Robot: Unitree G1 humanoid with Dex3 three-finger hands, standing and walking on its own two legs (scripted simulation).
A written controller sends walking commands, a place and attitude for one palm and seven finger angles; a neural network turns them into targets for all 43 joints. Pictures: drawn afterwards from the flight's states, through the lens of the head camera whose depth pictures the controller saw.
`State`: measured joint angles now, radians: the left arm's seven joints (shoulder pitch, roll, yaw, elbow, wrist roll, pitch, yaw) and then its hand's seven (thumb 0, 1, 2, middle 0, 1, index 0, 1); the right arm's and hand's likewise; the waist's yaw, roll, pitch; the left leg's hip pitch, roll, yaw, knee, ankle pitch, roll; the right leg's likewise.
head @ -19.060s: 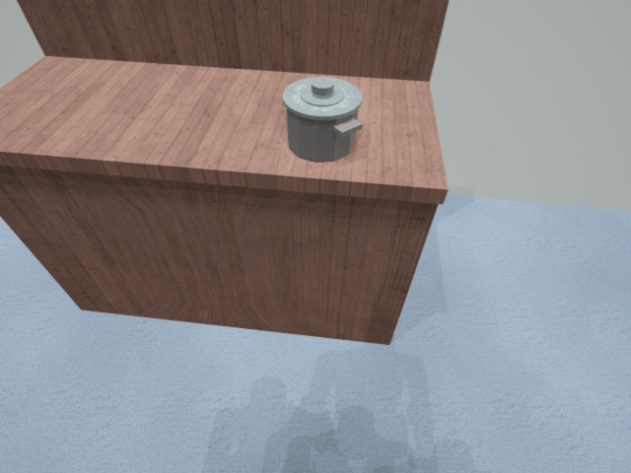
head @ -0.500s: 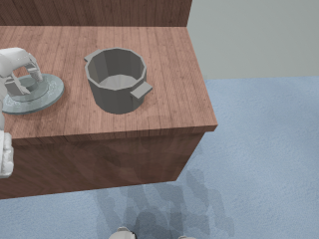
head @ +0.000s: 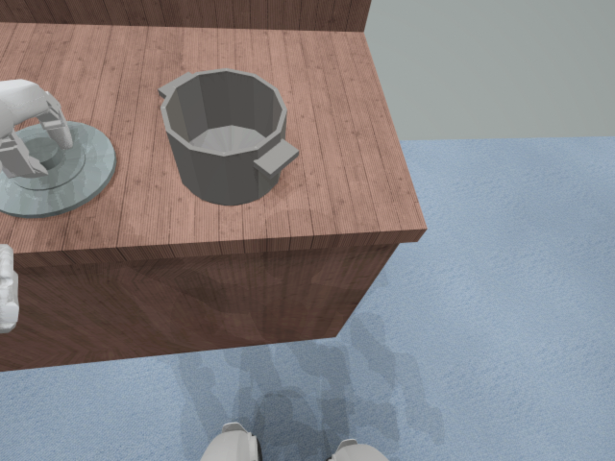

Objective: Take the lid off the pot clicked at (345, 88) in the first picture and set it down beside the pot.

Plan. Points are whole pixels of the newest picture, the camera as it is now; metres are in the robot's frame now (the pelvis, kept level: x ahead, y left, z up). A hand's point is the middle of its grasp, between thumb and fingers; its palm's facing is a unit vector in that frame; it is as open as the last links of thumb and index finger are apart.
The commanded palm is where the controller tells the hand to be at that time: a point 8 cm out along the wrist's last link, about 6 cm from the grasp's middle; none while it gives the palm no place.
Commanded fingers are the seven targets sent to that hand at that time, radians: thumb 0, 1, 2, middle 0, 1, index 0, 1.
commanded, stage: open the fingers wide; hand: left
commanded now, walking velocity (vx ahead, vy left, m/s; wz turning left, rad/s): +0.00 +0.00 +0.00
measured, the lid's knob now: (41, 154) +0.51 +0.31 +0.05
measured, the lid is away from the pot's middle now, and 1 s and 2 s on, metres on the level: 0.24 0.24 0.24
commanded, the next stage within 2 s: raise the empty hand in 1.16 s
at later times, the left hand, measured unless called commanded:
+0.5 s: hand (18, 166) +0.47 +0.31 +0.08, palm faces -0.42 -0.12 -0.90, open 7.8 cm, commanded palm +0.49 +0.31 +0.14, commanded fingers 0.00 0.29 0.79 -0.59 -0.96 -0.53 -0.93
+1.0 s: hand (12, 170) +0.46 +0.32 +0.08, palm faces -0.42 -0.11 -0.90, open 10.7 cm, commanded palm +0.48 +0.31 +0.14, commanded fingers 0.00 -0.06 0.74 -0.39 -0.79 -0.39 -0.79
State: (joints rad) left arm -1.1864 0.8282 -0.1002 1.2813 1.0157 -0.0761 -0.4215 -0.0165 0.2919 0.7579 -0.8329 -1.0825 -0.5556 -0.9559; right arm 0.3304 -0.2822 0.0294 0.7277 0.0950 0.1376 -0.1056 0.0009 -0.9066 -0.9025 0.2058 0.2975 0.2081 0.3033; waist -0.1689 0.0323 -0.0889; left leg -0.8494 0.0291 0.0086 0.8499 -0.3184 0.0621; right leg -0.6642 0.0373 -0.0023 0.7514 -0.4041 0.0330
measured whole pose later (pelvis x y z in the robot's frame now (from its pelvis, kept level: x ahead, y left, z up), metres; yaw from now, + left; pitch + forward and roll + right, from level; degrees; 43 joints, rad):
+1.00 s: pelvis +0.00 +0.00 +0.01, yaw +0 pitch +16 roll -4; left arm -0.97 0.79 -0.02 1.09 1.01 -0.11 -0.32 0.00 0.01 0.74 -0.43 -0.82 -0.40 -0.81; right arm 0.33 -0.27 0.01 0.68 0.09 0.21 -0.08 0.00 -0.91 -0.90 0.21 0.30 0.21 0.30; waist -0.14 0.03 -0.09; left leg -0.79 0.02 0.02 0.81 -0.30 0.07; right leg -0.61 0.03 0.01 0.72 -0.39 0.03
